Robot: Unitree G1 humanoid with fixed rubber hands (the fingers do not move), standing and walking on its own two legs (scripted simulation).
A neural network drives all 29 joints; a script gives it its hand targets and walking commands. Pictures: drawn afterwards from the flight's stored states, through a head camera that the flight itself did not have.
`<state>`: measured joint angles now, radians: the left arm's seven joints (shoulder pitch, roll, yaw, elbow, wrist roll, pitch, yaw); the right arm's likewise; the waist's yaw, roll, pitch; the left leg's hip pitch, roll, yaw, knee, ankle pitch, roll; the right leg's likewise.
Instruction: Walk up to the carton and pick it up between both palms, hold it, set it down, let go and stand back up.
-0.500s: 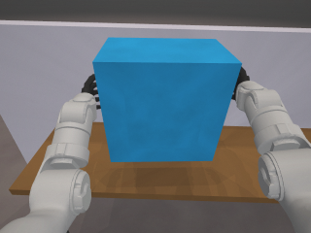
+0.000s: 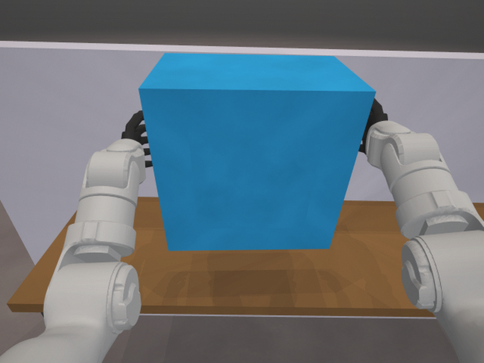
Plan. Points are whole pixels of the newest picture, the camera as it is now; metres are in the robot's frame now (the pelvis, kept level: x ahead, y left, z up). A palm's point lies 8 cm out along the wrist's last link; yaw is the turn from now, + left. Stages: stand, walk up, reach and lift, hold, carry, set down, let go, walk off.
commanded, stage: reach and lift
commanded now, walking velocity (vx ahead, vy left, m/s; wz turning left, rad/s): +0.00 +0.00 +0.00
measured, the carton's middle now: (250, 154) +0.43 +0.02 +0.23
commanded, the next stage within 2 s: hold in 0.28 s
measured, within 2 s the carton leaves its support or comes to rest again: neither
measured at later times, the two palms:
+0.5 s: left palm (125, 144) +0.36 +0.21 +0.28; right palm (382, 128) +0.37 -0.17 +0.31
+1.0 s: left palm (125, 136) +0.36 +0.21 +0.29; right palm (383, 126) +0.37 -0.17 +0.32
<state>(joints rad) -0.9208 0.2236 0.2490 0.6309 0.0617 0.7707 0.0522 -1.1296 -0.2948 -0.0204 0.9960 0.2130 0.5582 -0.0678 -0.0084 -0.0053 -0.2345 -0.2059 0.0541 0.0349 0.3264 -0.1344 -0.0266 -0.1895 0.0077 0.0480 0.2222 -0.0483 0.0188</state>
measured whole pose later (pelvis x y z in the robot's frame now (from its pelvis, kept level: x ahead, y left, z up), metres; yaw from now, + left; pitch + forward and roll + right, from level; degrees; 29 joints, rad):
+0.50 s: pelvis -0.01 +0.00 +0.00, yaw +0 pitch +0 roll -1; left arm -0.93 0.24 0.24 0.58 0.07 0.85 0.03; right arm -1.13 -0.29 -0.02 0.92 0.24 0.66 -0.09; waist -0.02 0.00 -0.25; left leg -0.20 0.05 0.03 0.33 -0.13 -0.03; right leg -0.18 0.01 0.05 0.22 -0.04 0.02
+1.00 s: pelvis -0.01 +0.00 +0.00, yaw +0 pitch +0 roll -1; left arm -0.99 0.26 0.26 0.63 0.09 0.85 0.01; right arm -1.16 -0.30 -0.02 0.92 0.24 0.68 -0.10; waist -0.02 0.01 -0.24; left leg -0.19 0.05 0.03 0.33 -0.13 -0.03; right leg -0.18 0.01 0.05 0.22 -0.04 0.02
